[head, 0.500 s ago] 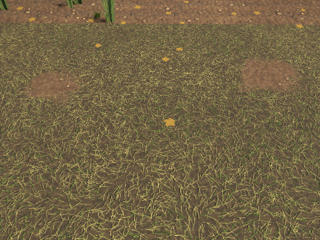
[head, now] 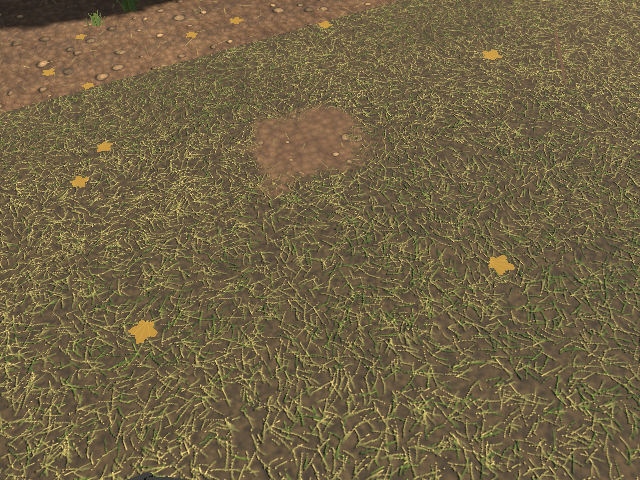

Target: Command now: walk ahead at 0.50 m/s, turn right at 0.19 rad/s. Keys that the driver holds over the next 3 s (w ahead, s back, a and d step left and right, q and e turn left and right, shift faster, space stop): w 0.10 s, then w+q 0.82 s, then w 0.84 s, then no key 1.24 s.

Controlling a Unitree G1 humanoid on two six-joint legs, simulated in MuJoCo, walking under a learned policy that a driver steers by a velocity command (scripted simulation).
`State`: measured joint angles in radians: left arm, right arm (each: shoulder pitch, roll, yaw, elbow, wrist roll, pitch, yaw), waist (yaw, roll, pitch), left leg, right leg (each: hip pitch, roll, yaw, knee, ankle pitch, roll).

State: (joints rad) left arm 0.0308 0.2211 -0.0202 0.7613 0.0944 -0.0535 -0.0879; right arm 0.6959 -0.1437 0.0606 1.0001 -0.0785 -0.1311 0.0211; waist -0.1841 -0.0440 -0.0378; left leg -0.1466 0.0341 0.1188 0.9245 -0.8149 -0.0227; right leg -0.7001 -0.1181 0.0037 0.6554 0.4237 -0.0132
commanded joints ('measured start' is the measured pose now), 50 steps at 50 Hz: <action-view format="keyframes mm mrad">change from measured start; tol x64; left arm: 1 -63 136 33 -80 24 25 9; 7 732 199 107 175 12 11 17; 50 -46 90 9 -133 -8 -39 65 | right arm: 1 -102 -226 -58 -42 32 -10 18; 27 -766 -172 -100 -279 16 56 59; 50 -8 -141 -129 -44 -10 -37 -15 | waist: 1 116 62 255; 6 280 -138 -412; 50 -43 121 149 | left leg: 1 -278 194 -245 -281 218 172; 8 -839 11 -127 983 83 11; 27 -509 -22 -63 -285 749 121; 33 789 194 -790 -507 801 458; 39 -184 133 -546 -723 717 368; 46 -521 -17 -407 -455 742 293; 50 421 125 -722 -119 513 290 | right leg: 1 287 13 -31 -160 -63 -30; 6 1522 -230 175 123 438 -388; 12 462 -305 212 -438 -147 -358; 30 760 -169 -309 -151 393 -113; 33 -36 161 -109 709 -1018 56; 45 553 81 -44 380 -418 43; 50 -417 -39 283 129 -415 73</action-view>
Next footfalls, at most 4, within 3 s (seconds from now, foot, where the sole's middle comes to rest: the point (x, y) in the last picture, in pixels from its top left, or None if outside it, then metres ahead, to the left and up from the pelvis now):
0.08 right None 0.22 -0.14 -0.85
0.60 left None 0.54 0.14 -0.85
1.20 right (259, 362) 0.95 0.04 -1.01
1.80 left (142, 312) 1.18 0.36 -1.01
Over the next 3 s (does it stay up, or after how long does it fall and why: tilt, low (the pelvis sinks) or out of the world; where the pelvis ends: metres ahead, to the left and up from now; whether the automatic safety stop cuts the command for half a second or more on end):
stays up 1.24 0.25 -0.24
